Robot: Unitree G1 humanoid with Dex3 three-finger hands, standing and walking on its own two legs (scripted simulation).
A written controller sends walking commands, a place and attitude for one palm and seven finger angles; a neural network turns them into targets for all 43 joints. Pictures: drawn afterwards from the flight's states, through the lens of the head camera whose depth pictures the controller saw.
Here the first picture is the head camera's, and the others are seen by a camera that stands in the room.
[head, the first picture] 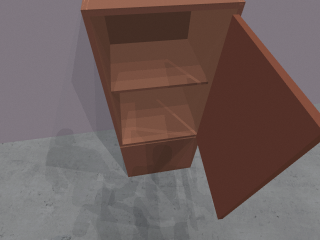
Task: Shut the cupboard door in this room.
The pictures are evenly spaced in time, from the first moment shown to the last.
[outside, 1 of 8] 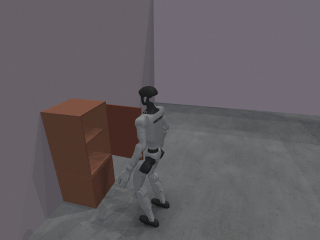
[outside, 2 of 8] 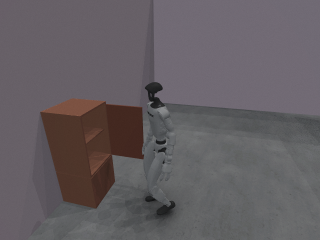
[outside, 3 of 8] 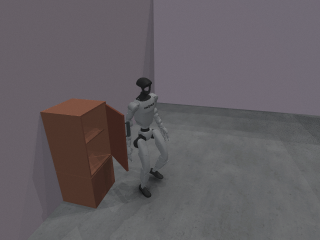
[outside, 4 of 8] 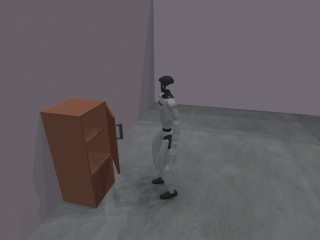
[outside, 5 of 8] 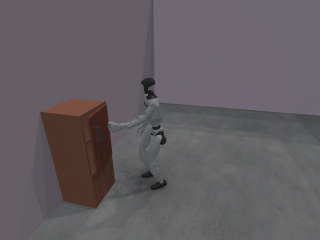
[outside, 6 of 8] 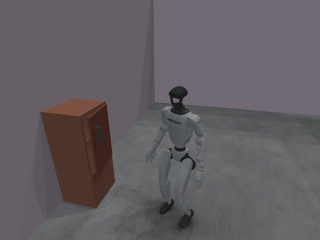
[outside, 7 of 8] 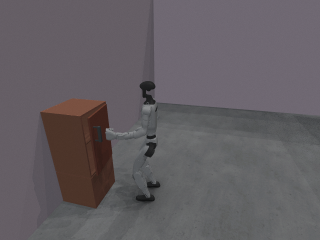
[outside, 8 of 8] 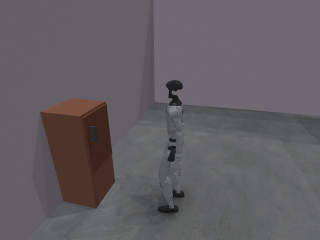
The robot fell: no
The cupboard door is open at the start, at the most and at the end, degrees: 87 91 0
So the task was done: yes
